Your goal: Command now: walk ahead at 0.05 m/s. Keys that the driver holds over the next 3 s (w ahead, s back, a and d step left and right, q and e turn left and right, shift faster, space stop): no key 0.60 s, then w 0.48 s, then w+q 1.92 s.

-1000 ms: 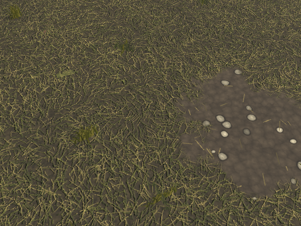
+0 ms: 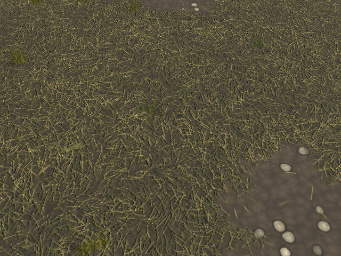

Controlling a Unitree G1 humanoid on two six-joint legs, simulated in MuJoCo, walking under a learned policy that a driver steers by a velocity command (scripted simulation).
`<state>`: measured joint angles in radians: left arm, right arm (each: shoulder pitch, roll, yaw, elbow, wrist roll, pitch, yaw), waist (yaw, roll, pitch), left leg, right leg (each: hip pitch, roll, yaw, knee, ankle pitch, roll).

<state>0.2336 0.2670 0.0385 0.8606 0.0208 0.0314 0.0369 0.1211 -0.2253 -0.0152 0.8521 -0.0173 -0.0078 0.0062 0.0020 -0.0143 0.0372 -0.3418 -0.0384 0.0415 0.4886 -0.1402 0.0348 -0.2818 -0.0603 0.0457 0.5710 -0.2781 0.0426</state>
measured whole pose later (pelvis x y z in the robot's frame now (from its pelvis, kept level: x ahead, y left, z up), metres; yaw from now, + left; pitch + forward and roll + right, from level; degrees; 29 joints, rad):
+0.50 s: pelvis +0.05 -0.02 +0.01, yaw +1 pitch -2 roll +0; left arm 0.22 0.22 0.02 1.00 0.00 -0.01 0.03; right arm 0.12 -0.24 -0.03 1.02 0.00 0.02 -0.03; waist 0.00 0.00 0.04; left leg -0.25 0.01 0.00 0.50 -0.23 -0.01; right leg -0.14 -0.01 0.00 0.50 -0.33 0.01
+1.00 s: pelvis +0.14 +0.01 +0.01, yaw +1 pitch +0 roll +0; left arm 0.23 0.26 0.06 0.99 -0.04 -0.09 0.00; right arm 0.37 -0.21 -0.03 1.12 0.01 -0.10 0.02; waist -0.04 -0.03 0.00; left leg -0.09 -0.03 0.05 0.38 -0.29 0.05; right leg -0.47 -0.05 0.00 1.11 -0.29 -0.06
